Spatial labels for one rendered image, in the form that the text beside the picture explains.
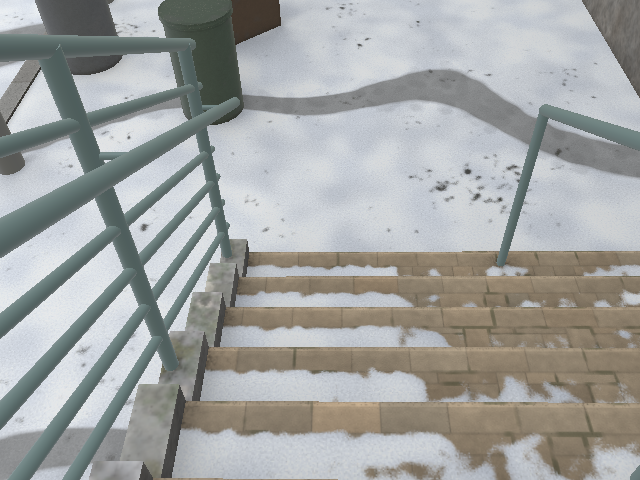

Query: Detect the stairs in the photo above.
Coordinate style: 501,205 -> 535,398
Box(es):
153,251 -> 640,480

